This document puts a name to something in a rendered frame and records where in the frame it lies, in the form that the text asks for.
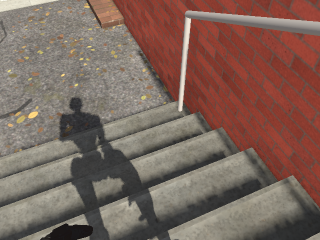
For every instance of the robot left hand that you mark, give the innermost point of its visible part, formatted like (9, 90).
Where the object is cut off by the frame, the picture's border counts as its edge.
(69, 232)

